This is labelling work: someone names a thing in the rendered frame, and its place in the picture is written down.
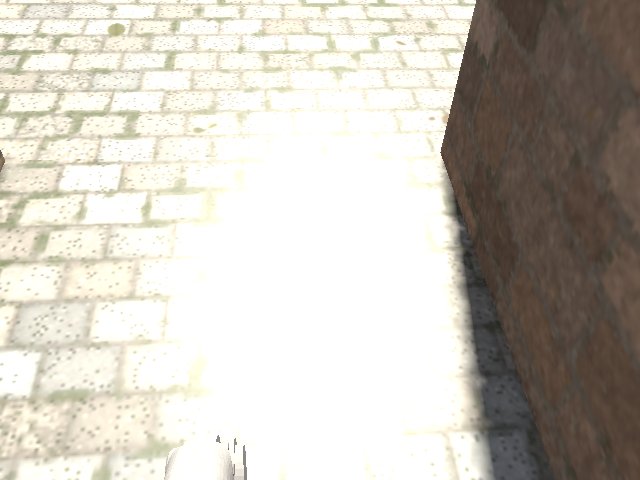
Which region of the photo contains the left robot thigh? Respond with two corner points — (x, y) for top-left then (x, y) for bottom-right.
(164, 435), (247, 480)

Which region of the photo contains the left robot shin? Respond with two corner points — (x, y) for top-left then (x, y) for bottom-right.
(165, 447), (179, 472)

